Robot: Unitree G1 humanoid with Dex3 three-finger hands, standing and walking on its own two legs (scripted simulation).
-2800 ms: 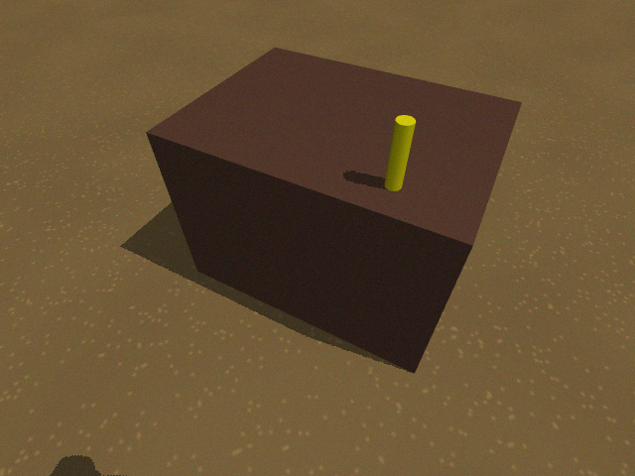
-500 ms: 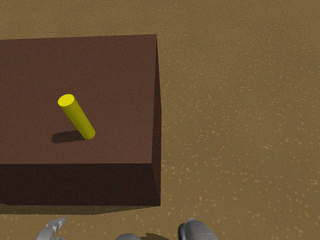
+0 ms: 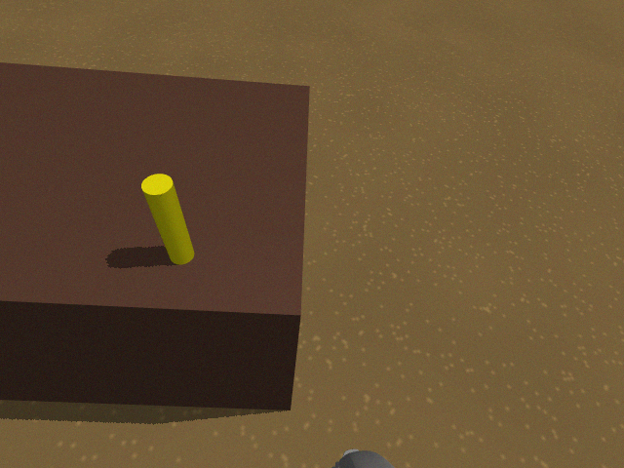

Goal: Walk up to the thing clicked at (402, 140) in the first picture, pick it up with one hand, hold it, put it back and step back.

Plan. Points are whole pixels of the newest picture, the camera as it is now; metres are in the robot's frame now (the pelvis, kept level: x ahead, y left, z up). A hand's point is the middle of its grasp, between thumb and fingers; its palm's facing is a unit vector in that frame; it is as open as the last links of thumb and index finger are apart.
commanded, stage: walk up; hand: left
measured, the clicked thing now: (171, 223) +0.49 +0.23 -0.02
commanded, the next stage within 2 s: stand in 1.32 s
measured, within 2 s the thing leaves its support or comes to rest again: neither
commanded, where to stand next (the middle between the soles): +0.07 +0.02 m, yaw +0 degrees
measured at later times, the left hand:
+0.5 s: hand out of the picture +0.11 +0.26 -0.13, palm faces -0.05 -0.93 -0.36, open 7.4 cm
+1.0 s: hand out of the picture +0.11 +0.25 -0.13, palm faces -0.06 -0.94 -0.35, open 7.4 cm
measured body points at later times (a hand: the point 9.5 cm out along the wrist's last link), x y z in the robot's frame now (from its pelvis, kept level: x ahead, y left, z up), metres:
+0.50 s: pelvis +0.00 +0.00 +0.01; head +0.00 +0.00 +0.46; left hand +0.11 +0.31 -0.11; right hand +0.07 -0.30 -0.12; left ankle +0.02 +0.12 -0.73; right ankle -0.02 -0.13 -0.72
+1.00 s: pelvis +0.01 +0.00 +0.02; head +0.01 +0.00 +0.47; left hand +0.11 +0.30 -0.11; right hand +0.08 -0.30 -0.11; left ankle +0.02 +0.12 -0.73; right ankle -0.02 -0.13 -0.73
